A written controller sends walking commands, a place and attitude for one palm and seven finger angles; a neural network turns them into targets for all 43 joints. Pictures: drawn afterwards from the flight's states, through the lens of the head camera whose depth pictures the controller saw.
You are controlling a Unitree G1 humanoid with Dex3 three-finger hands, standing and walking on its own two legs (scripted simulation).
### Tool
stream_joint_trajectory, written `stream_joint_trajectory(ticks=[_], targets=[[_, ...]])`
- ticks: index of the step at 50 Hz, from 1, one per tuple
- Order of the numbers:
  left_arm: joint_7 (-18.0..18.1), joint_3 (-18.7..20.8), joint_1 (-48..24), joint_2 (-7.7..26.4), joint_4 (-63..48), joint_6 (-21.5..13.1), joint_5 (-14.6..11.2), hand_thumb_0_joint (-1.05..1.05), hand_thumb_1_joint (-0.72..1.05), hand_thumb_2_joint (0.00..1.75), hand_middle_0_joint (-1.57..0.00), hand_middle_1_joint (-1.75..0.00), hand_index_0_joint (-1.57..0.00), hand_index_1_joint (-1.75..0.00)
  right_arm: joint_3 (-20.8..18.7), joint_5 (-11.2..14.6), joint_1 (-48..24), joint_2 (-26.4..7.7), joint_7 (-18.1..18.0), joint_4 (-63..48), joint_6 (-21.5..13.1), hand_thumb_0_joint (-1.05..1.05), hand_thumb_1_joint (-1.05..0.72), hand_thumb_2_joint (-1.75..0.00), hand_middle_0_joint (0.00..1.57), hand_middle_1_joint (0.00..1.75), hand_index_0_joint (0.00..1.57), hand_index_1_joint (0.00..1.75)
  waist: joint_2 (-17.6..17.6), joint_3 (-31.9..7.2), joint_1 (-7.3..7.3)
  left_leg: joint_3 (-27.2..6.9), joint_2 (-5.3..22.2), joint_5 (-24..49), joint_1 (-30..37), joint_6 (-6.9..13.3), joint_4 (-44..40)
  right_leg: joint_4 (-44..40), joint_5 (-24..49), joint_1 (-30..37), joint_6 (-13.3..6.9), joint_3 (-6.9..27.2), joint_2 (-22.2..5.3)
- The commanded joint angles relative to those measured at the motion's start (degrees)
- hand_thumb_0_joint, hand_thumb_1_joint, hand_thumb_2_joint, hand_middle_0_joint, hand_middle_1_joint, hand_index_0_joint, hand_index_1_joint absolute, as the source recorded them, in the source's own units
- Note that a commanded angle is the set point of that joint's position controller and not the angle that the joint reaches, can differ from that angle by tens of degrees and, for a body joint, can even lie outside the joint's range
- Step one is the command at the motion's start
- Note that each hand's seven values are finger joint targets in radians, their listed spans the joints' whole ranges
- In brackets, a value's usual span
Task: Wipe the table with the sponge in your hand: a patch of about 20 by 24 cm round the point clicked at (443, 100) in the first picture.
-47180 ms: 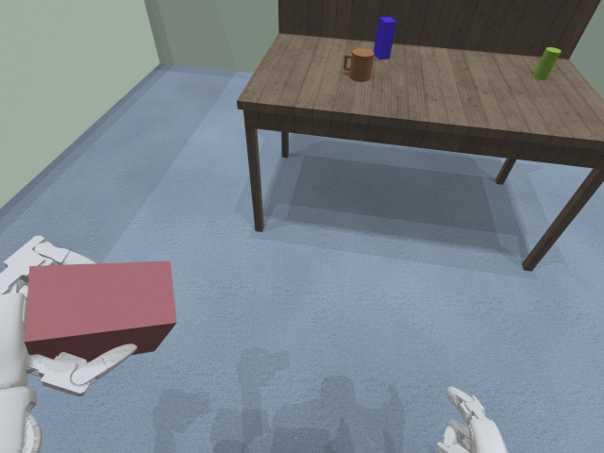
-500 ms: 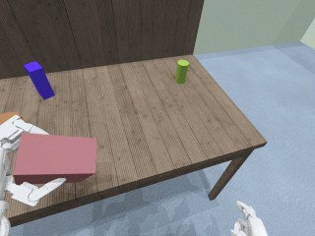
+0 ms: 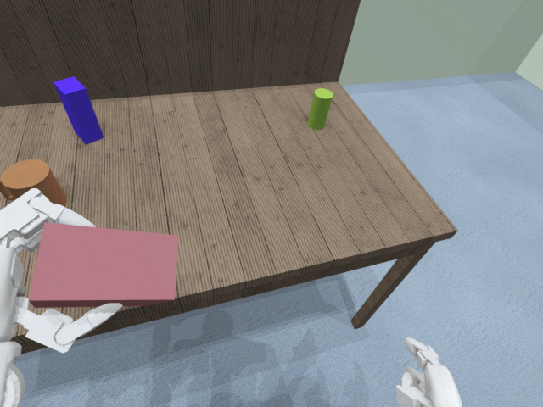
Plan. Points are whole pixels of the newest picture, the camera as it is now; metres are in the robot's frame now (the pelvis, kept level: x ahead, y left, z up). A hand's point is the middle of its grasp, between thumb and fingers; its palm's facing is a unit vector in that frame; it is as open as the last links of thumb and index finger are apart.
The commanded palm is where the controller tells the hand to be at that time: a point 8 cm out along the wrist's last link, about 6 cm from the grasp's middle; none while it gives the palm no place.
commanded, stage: step back with the hand held close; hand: left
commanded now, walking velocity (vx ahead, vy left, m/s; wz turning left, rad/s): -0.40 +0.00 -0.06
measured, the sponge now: (124, 272) +0.23 +0.18 +0.14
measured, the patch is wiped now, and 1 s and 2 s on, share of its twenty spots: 1.00 1.00 1.00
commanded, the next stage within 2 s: stop stepping back and stand still in 0.36 s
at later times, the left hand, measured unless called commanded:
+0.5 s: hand out of the picture +0.06 +0.22 +0.18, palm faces +0.30 -0.89 -0.33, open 10.4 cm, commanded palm +0.02 +0.26 +0.19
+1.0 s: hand out of the picture -0.10 +0.24 +0.16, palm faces +0.37 -0.88 -0.30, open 10.4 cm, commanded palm -0.15 +0.28 +0.19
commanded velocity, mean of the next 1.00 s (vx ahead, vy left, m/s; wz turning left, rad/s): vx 0.00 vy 0.01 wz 0.01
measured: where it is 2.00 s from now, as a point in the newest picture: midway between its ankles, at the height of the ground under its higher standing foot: outside the picture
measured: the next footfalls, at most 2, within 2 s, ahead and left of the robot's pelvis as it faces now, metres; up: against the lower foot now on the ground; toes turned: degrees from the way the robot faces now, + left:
right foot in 0.36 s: -0.09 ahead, -0.14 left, +0.00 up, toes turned -2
left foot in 0.64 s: -0.22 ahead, +0.14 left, +0.00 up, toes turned -1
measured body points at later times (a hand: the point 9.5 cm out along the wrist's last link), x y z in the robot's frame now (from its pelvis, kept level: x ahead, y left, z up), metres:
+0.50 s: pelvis -0.16 -0.01 +0.01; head -0.17 +0.03 +0.46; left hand +0.04 +0.26 +0.20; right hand -0.02 -0.25 -0.06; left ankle -0.14 +0.09 -0.64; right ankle -0.13 -0.14 -0.72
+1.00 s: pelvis -0.32 +0.01 -0.02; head -0.35 +0.03 +0.43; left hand -0.12 +0.29 +0.18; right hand -0.18 -0.23 -0.11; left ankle -0.32 +0.11 -0.65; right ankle -0.24 -0.09 -0.72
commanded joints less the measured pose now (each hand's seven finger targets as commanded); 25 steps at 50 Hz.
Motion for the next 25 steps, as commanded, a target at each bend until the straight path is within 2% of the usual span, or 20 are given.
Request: stream_joint_trajectory(ticks=[1,2,3,4,5,6,8,10,11,12,15,16,17,18,19,20,21,22,23,25], targets=[[2.05,13.02,0.54,13.26,-13.18,-3.12,-0.51,0.0,0.1,1.3,-1.2,-1.6,-1.2,-1.6,-3.15,-0.79,-5.27,-8.23,-0.48,-9.65,-3.18,0.0,-0.9,-0.9,0.2,0.3,0.2,0.3,15.17,-13.43,1.51,-16.49,16.66,39.88,15.99,5.0,-16.17,10.71,-2.28,-3.61,0.26,1.6,-1.42],[1.42,10.76,0.21,11.12,-15.99,-3.15,-0.29,0.0,0.1,1.3,-1.2,-1.6,-1.2,-1.6,-3.04,-1.89,-3.83,-7.05,0.19,-8.81,-4.05,0.0,-0.9,-0.9,0.2,0.3,0.2,0.3,17.41,-14.87,1.57,-17.3,17.9,43.29,18.48,5.39,-17.1,19.56,-15.66,-6.59,0.07,3.54,0.25],[1.41,10.09,-2.23,10.61,-17.52,-3.11,-0.37,0.0,0.1,1.3,-1.2,-1.6,-1.2,-1.6,-3.11,-2.07,-3.48,-7.51,0.65,-7.78,-5.1,0.0,-0.9,-0.9,0.2,0.3,0.2,0.3,14.54,-13.41,1.77,-15.81,18.56,40.64,17.48,6.34,-16.75,23.05,-17.08,-7.5,-0.06,5.63,-0.12],[1.73,9.45,-2.33,9.28,-15.89,-2.58,-0.59,0.0,0.1,1.3,-1.2,-1.6,-1.2,-1.6,-3.47,-1.36,-2.05,-7.67,0.91,-6.83,-5.74,0.0,-0.9,-0.9,0.2,0.3,0.2,0.3,11.11,-13.13,1.9,-12.38,17.85,45.29,21.06,6.75,-14.69,20.98,-15.0,-9.37,0.0,5.43,-0.76],[1.85,7.44,-2.91,7.24,-15.55,-1.75,-0.31,0.0,0.1,1.3,-1.2,-1.6,-1.2,-1.6,-3.6,-0.79,-1.59,-7.75,1.31,-6.27,-6.2,0.0,-0.9,-0.9,0.2,0.3,0.2,0.3,11.34,-12.72,1.96,-9.43,16.49,46.54,22.42,5.94,-14.52,17.98,-12.57,-8.79,0.24,4.26,-1.06],[1.93,6.51,-3.55,6.81,-16.13,-0.97,-0.27,0.0,0.1,1.3,-1.2,-1.6,-1.2,-1.6,-3.42,-0.55,-2.04,-7.75,1.47,-6.52,-6.7,0.0,-0.9,-0.9,0.2,0.3,0.2,0.3,11.32,-12.6,1.83,-8.65,16.22,44.08,22.84,5.24,-15.32,15.69,-11.71,-7.34,0.53,2.99,-1.16],[1.93,4.92,-4.71,5.83,-14.32,0.13,-0.12,0.0,0.1,1.3,-1.2,-1.6,-1.2,-1.6,-2.94,-0.52,-3.58,-8.01,1.42,-6.52,-6.99,0.0,-0.9,-0.9,0.2,0.3,0.2,0.3,12.91,-8.55,1.69,-9.28,15.76,28.25,14.88,4.51,-19.61,11.52,-9.36,-1.96,0.32,2.27,-0.98],[2.0,5.24,-4.87,6.21,-12.93,0.55,0.06,0.0,0.1,1.3,-1.2,-1.6,-1.2,-1.6,-2.82,-0.5,-4.6,-8.34,0.91,-6.86,-7.11,0.0,-0.9,-0.9,0.2,0.3,0.2,0.3,13.87,-7.22,1.52,-9.67,14.93,9.95,9.43,4.42,-22.45,8.02,-8.35,2.16,0.21,1.24,-0.02],[2.19,7.45,-4.19,8.8,-13.09,0.51,0.32,0.0,0.1,1.3,-1.2,-1.6,-1.2,-1.6,-3.05,-0.78,-4.39,-9.0,0.77,-7.06,-7.0,0.0,-0.9,-0.9,0.2,0.3,0.2,0.3,14.89,-7.4,1.54,-10.49,14.35,5.49,8.37,4.54,-23.53,7.13,-8.6,3.58,0.15,0.61,0.62],[1.98,6.33,-3.46,6.83,-12.53,0.4,0.11,0.0,0.1,1.3,-1.2,-1.6,-1.2,-1.6,-2.73,-0.78,-4.58,-8.16,0.74,-7.08,-6.96,0.0,-0.9,-0.9,0.2,0.3,0.2,0.3,15.03,-7.8,1.45,-10.83,14.19,2.63,7.8,4.71,-23.32,5.1,-8.06,4.42,0.08,0.65,0.56],[1.75,7.88,-2.84,7.79,-11.37,-0.68,-0.37,0.0,0.1,1.3,-1.2,-1.6,-1.2,-1.6,-2.57,-0.75,-4.15,-8.3,0.71,-6.65,-7.06,0.0,-0.9,-0.9,0.2,0.3,0.2,0.3,13.51,-8.63,1.57,-11.13,13.96,-3.95,4.61,4.02,-21.1,-4.2,-3.41,9.97,-0.49,0.47,0.44],[1.68,10.3,-1.6,10.28,-11.08,-1.15,-0.11,0.0,0.1,1.3,-1.2,-1.6,-1.2,-1.6,-2.76,-0.97,-3.76,-8.79,0.69,-6.6,-7.09,0.0,-0.9,-0.9,0.2,0.3,0.2,0.3,12.51,-9.38,1.76,-11.06,13.3,-4.48,3.92,3.56,-19.2,-8.28,0.01,12.52,-0.68,0.31,0.33],[1.24,8.71,-2.74,8.41,-11.73,-2.0,-0.31,0.0,0.1,1.3,-1.2,-1.6,-1.2,-1.6,-2.37,-0.67,-4.19,-7.89,0.79,-6.79,-6.94,0.0,-0.9,-0.9,0.2,0.3,0.2,0.3,10.44,-9.27,1.85,-9.27,11.77,-5.54,3.25,2.57,-14.26,-13.28,3.83,13.3,-1.6,0.51,-1.55],[1.13,9.21,-4.48,9.55,-11.81,-3.12,-0.09,0.0,0.1,1.3,-1.2,-1.6,-1.2,-1.6,-2.29,-0.58,-4.41,-7.71,0.71,-6.62,-7.09,0.0,-0.9,-0.9,0.2,0.3,0.2,0.3,5.0,-7.82,1.66,-5.7,8.47,-6.69,3.99,0.86,-5.17,-18.63,8.54,9.91,-3.53,2.99,-5.67],[0.82,6.46,-4.13,8.1,-9.86,-3.24,-0.39,0.0,0.1,1.3,-1.2,-1.6,-1.2,-1.6,-3.85,0.74,-2.32,-7.61,0.23,-6.6,-7.07,0.0,-0.9,-0.9,0.2,0.3,0.2,0.3,-10.29,-8.04,1.47,1.79,-0.1,-9.88,5.96,-3.49,14.32,-19.62,11.37,2.05,-9.32,10.41,-14.4],[0.97,6.15,-5.04,9.01,-10.09,-3.25,-0.46,0.0,0.1,1.3,-1.2,-1.6,-1.2,-1.6,-4.57,1.34,-4.29,-8.32,-0.01,-7.62,-7.18,0.0,-0.9,-0.9,0.2,0.3,0.2,0.3,-16.86,-6.78,2.14,0.96,-2.91,-12.15,3.72,-4.09,32.89,-21.21,20.04,-4.4,-14.2,17.23,-22.83],[1.19,8.77,-4.62,10.23,-8.38,-2.6,-0.54,0.0,0.1,1.3,-1.2,-1.6,-1.2,-1.6,-3.56,0.54,-5.78,-7.28,0.07,-7.88,-6.97,0.0,-0.9,-0.9,0.2,0.3,0.2,0.3,-12.19,-6.49,1.81,-2.14,-1.82,-14.08,-0.92,-3.92,40.33,-17.5,30.7,-4.53,-15.43,16.13,-22.97],[0.9,6.88,-4.99,8.28,-8.32,-2.53,-0.72,0.0,0.1,1.3,-1.2,-1.6,-1.2,-1.6,-1.63,0.22,-6.29,-4.23,0.25,-8.12,-6.04,0.0,-0.9,-0.9,0.2,0.3,0.2,0.3,-7.64,-5.03,0.62,-4.11,1.03,-12.21,-4.04,-3.33,40.3,-14.25,33.61,-1.56,-13.93,13.33,-22.16],[0.76,7.21,-6.89,8.87,-7.67,-2.87,-0.51,0.0,0.1,1.3,-1.2,-1.6,-1.2,-1.6,-0.63,-0.49,-6.71,-4.15,0.23,-8.16,-4.84,0.0,-0.9,-0.9,0.2,0.3,0.2,0.3,-2.73,-4.39,-0.17,-2.3,1.8,-10.54,-4.15,-3.35,36.7,-12.92,33.94,-0.45,-11.61,9.88,-19.97],[0.94,7.93,-8.57,9.94,-4.35,-2.64,-0.15,0.0,0.1,1.3,-1.2,-1.6,-1.2,-1.6,-1.41,0.27,-5.98,-5.62,-0.28,-8.56,-3.96,0.0,-0.9,-0.9,0.2,0.3,0.2,0.3,-2.69,-4.03,-0.32,-1.55,3.42,-9.72,0.25,-2.05,27.53,-12.07,23.29,-2.94,-9.17,9.08,-19.16]])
